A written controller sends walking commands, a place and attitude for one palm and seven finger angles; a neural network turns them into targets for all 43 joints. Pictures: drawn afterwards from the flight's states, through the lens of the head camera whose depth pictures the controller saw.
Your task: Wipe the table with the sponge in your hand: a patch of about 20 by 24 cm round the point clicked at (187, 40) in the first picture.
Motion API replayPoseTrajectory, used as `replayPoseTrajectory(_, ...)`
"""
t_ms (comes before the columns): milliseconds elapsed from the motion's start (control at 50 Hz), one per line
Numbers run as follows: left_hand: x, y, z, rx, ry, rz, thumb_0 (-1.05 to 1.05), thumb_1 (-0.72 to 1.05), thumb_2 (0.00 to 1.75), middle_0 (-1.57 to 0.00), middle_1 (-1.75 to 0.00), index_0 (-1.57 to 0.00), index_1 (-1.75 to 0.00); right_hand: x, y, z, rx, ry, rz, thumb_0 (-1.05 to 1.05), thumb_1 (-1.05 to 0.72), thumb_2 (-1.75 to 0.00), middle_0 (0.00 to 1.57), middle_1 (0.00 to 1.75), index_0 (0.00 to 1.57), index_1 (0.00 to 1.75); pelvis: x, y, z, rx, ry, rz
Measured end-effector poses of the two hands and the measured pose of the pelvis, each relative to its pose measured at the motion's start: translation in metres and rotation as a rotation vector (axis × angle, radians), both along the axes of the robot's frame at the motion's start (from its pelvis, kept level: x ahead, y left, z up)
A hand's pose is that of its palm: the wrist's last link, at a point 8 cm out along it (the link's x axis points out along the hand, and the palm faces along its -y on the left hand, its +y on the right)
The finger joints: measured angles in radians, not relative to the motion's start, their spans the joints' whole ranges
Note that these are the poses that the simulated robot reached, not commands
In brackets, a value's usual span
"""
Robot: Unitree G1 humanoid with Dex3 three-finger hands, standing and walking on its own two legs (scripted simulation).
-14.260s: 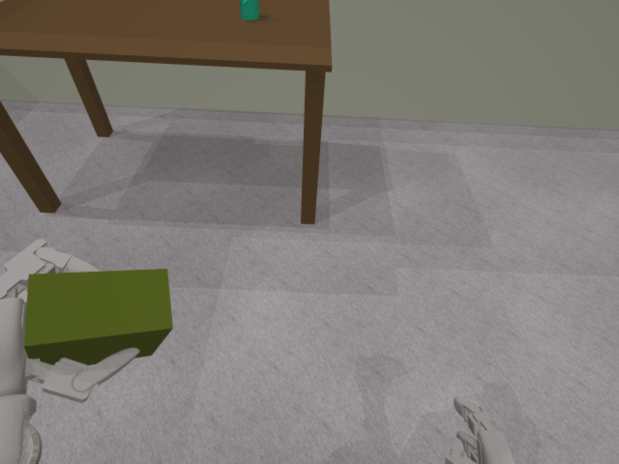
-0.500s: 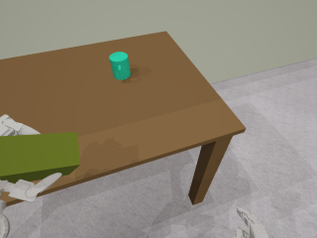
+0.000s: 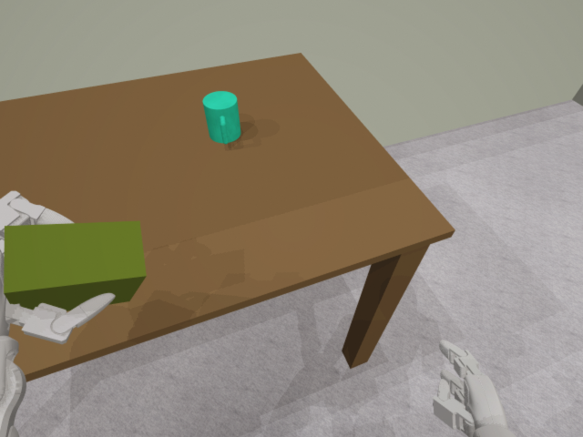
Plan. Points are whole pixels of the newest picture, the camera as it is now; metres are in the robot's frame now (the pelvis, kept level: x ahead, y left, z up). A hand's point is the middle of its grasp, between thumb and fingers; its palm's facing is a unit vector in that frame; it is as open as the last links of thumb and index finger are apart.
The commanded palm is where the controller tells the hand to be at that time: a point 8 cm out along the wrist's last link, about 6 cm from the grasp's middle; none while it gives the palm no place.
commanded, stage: come to a stop and stand still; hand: left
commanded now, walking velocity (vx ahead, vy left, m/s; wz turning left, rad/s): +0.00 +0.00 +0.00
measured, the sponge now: (96, 268) +0.25 +0.23 +0.15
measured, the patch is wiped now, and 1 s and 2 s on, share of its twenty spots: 0.00 0.00 0.00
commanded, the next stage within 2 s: look again from close up in 0.78 s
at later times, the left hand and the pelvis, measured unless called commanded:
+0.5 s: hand (19, 295) +0.21 +0.29 +0.16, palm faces +0.41 -0.84 -0.35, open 10.1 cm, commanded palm +0.15 +0.32 +0.18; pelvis -0.01 +0.04 +0.00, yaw +1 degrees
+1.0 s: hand (34, 287) +0.22 +0.28 +0.16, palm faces +0.40 -0.84 -0.36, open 10.1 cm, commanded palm +0.16 +0.31 +0.18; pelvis +0.01 +0.03 +0.00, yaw +1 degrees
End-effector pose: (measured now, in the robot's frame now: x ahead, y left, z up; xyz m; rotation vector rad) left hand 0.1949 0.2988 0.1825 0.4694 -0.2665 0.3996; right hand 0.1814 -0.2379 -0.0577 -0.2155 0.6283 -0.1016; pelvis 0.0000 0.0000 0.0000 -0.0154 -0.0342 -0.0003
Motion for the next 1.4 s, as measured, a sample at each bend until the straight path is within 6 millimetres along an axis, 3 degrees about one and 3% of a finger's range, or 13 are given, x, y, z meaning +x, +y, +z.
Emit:
replayPoseTrajectory(60, -0.010, -0.015, -0.019, -0.044, 0.068, -0.106, -0.01, -0.49, 1.01, -0.72, -1.37, -0.73, -1.36, -0.009, 0.004, 0.009, -0.031, -0.016, -0.034, 0.02, -0.90, -0.90, 0.20, 0.30, 0.20, 0.30, -0.002, 0.010, 0.000, -0.004, -0.001, -0.004)
replayPoseTrajectory(120, -0.019, -0.009, -0.027, -0.045, 0.094, -0.142, -0.01, -0.49, 1.01, -0.72, -1.37, -0.73, -1.36, -0.019, 0.012, 0.012, -0.063, 0.001, -0.047, 0.02, -0.91, -0.90, 0.20, 0.30, 0.20, 0.30, -0.005, 0.018, 0.001, -0.006, -0.004, -0.003)
replayPoseTrajectory(280, -0.032, 0.043, -0.008, 0.010, -0.027, 0.018, -0.01, -0.49, 1.01, -0.71, -1.37, -0.73, -1.36, -0.030, 0.052, -0.003, -0.038, 0.073, 0.045, 0.02, -0.90, -0.90, 0.20, 0.30, 0.20, 0.30, -0.013, 0.031, 0.000, -0.019, -0.009, 0.023)
replayPoseTrajectory(380, -0.033, 0.039, -0.007, -0.031, -0.057, 0.014, -0.01, -0.49, 1.01, -0.71, -1.37, -0.73, -1.36, -0.026, 0.075, -0.007, 0.003, 0.076, 0.087, 0.02, -0.90, -0.90, 0.20, 0.30, 0.20, 0.30, -0.010, 0.038, 0.001, -0.024, -0.005, 0.025)
replayPoseTrajectory(480, -0.026, 0.033, -0.013, -0.041, -0.016, -0.023, -0.01, -0.49, 1.01, -0.71, -1.37, -0.73, -1.36, -0.016, 0.085, -0.005, 0.025, 0.054, 0.096, 0.02, -0.90, -0.90, 0.20, 0.30, 0.21, 0.30, -0.007, 0.039, 0.002, -0.021, -0.003, 0.024)
replayPoseTrajectory(680, -0.022, 0.033, -0.009, -0.020, -0.005, -0.023, -0.01, -0.49, 1.02, -0.71, -1.37, -0.73, -1.36, 0.001, 0.066, 0.005, -0.012, 0.028, 0.072, 0.02, -0.90, -0.90, 0.20, 0.30, 0.21, 0.30, 0.000, 0.035, 0.004, -0.020, 0.001, 0.025)
replayPoseTrajectory(860, -0.018, 0.027, -0.014, -0.042, 0.016, -0.016, -0.01, -0.49, 1.02, -0.71, -1.37, -0.73, -1.36, 0.004, 0.046, 0.007, -0.044, 0.035, 0.035, 0.02, -0.90, -0.90, 0.20, 0.30, 0.20, 0.30, 0.004, 0.031, 0.004, -0.017, 0.000, 0.025)
replayPoseTrajectory(1240, -0.015, 0.021, -0.011, -0.031, 0.038, -0.013, -0.01, -0.49, 1.02, -0.71, -1.37, -0.73, -1.36, -0.001, 0.049, -0.005, -0.001, 0.077, 0.022, 0.02, -0.90, -0.90, 0.20, 0.30, 0.20, 0.30, 0.010, 0.026, 0.004, -0.013, 0.001, 0.028)
replayPoseTrajectory(1300, -0.002, 0.033, 0.011, 0.140, -0.003, -0.018, -0.01, -0.49, 1.02, -0.71, -1.37, -0.73, -1.36, 0.000, 0.053, -0.010, -0.053, 0.091, 0.106, 0.02, -0.90, -0.90, 0.20, 0.30, 0.20, 0.30, 0.006, 0.022, 0.000, -0.005, -0.004, 0.059)
replayPoseTrajectory(1360, 0.008, 0.052, 0.023, 0.080, 0.001, 0.067, -0.01, -0.49, 1.02, -0.71, -1.37, -0.73, -1.36, 0.002, 0.053, -0.014, -0.033, 0.105, 0.160, 0.02, -0.90, -0.90, 0.20, 0.30, 0.20, 0.30, 0.003, 0.017, -0.001, 0.002, -0.006, 0.063)
replayPoseTrajectory(1400, 0.006, 0.050, 0.019, 0.037, 0.051, 0.097, -0.01, -0.49, 1.02, -0.71, -1.37, -0.73, -1.36, 0.005, 0.051, -0.013, -0.006, 0.083, 0.160, 0.02, -0.90, -0.90, 0.20, 0.30, 0.21, 0.30, 0.001, 0.015, -0.001, 0.003, -0.008, 0.055)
